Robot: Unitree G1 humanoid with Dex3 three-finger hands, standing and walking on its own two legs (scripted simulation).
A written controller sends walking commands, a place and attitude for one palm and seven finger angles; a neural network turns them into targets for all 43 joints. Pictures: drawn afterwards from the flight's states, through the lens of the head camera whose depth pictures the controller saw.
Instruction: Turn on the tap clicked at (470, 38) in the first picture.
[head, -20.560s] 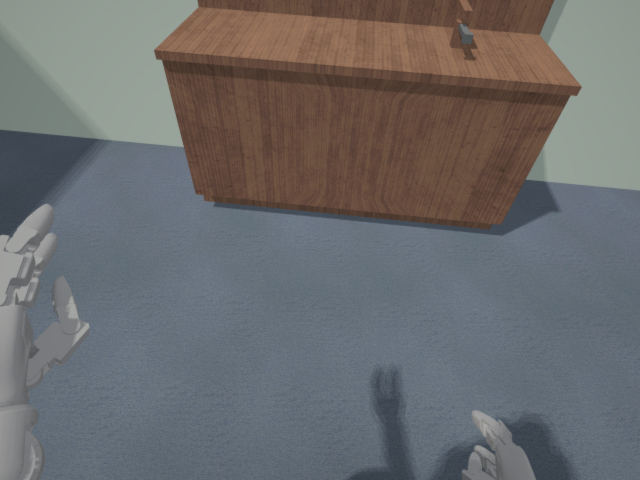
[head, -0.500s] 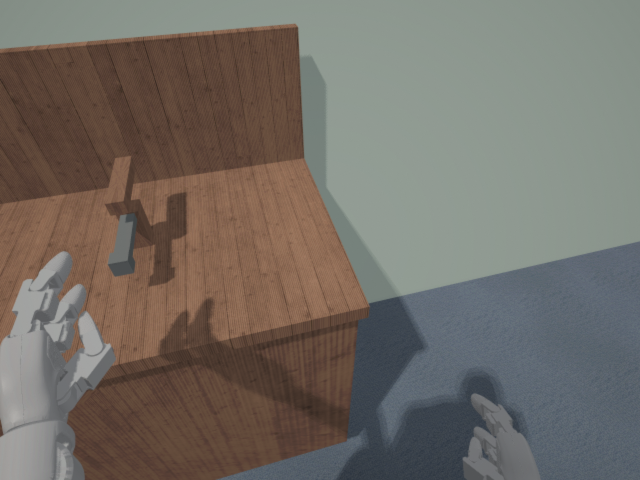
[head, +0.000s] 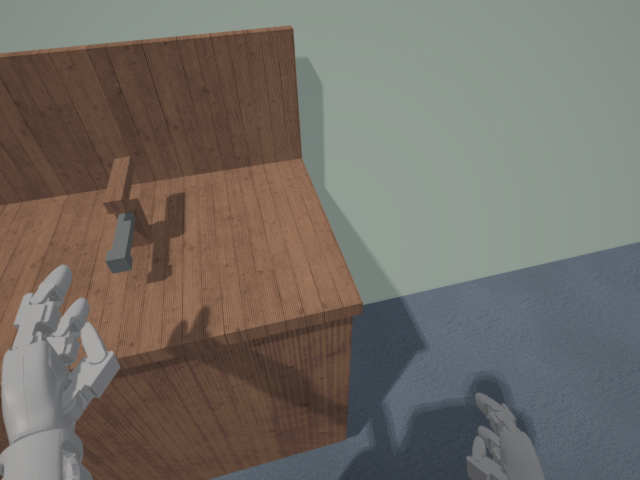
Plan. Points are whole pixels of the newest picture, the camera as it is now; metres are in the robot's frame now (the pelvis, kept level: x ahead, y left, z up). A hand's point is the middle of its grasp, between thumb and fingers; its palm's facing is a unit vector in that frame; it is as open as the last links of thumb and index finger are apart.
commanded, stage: turn the palm inward beside the body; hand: left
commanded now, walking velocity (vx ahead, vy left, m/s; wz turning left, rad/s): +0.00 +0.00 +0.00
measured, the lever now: (119, 260) +0.39 +0.37 +0.05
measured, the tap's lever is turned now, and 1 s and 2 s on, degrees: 0 0 0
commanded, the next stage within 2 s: reach beside the lever's end, fingers flat in 0.34 s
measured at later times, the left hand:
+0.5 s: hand (137, 348) +0.20 +0.22 +0.13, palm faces +0.52 -0.85 -0.11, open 7.4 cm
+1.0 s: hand (117, 326) +0.24 +0.27 +0.11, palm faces +0.56 -0.82 -0.11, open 7.4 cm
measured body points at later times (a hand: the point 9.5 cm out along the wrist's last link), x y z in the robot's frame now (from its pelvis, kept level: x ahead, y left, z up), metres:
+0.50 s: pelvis +0.02 -0.01 +0.00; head +0.00 -0.04 +0.45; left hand +0.17 +0.26 +0.14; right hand +0.22 -0.23 -0.07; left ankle +0.02 +0.12 -0.72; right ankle +0.01 -0.07 -0.72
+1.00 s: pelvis +0.01 +0.00 +0.00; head +0.01 -0.02 +0.45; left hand +0.21 +0.31 +0.12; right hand +0.19 -0.24 -0.08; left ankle +0.02 +0.12 -0.72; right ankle +0.01 -0.07 -0.72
